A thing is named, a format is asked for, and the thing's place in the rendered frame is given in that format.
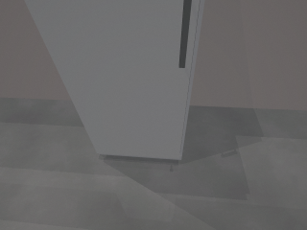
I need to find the handle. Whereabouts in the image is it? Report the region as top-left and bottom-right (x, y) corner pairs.
(178, 0), (192, 68)

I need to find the fridge door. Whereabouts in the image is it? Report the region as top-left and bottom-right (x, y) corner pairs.
(24, 0), (200, 159)

